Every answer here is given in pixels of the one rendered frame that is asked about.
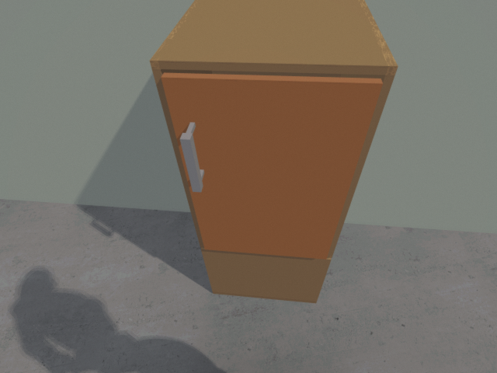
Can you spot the cupboard door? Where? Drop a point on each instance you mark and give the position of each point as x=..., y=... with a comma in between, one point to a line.
x=278, y=152

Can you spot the handle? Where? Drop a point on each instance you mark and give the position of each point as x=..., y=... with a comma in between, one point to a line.
x=190, y=156

